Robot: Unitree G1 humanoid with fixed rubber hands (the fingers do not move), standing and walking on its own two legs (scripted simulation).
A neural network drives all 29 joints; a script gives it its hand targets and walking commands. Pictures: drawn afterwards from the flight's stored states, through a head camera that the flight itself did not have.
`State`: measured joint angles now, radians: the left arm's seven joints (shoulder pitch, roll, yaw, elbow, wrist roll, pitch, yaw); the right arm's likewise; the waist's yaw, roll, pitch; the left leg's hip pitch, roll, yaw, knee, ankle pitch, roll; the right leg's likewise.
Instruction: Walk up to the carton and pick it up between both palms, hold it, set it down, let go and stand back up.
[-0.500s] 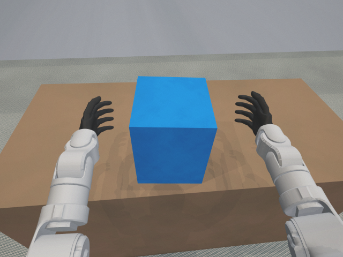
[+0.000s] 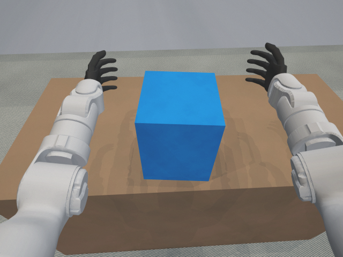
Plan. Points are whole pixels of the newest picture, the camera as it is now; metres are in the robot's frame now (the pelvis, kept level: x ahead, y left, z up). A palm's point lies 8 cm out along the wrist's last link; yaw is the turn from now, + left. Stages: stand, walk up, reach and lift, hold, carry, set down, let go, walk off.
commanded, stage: reach and lift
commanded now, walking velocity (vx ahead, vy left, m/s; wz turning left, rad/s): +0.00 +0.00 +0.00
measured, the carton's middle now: (178, 127) +0.48 +0.00 +0.02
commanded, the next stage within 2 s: none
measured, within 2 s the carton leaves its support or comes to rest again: neither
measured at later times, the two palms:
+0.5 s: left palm (105, 98) +0.45 +0.18 +0.15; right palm (260, 94) +0.46 -0.19 +0.16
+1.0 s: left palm (118, 110) +0.46 +0.16 +0.10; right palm (251, 110) +0.47 -0.19 +0.11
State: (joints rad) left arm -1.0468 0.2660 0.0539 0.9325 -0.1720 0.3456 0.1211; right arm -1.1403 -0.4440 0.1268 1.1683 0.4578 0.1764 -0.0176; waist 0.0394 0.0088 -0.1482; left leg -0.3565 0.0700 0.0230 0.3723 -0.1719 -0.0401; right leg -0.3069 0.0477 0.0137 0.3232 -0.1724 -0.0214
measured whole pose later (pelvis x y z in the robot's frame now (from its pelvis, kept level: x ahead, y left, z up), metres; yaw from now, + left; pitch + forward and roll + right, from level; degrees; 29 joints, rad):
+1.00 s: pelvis -0.01 +0.00 -0.02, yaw -1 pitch +25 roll -1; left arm -1.18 0.19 -0.01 1.49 -0.20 -0.22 0.11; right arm -1.14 -0.31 0.04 1.43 0.33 -0.17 0.00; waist 0.02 0.00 -0.31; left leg -0.75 0.07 0.01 0.50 -0.18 -0.04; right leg -0.71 0.04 0.00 0.46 -0.19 -0.02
